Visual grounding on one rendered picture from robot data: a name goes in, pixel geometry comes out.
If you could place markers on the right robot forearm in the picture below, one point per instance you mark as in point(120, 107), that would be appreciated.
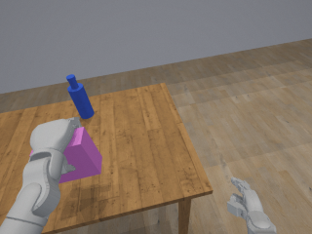
point(259, 223)

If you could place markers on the table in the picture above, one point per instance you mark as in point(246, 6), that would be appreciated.
point(148, 159)

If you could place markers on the left robot hand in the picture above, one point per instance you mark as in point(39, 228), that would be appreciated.
point(55, 135)

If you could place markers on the right robot hand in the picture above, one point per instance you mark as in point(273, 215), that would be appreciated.
point(240, 206)

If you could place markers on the sponge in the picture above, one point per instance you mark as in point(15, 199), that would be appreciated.
point(82, 153)

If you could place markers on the left robot forearm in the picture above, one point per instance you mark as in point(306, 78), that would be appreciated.
point(39, 194)

